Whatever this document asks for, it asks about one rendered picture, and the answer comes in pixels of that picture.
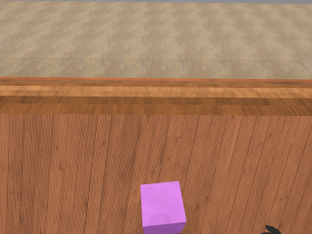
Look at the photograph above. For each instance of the carton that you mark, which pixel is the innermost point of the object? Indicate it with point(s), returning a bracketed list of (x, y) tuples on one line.
[(162, 209)]

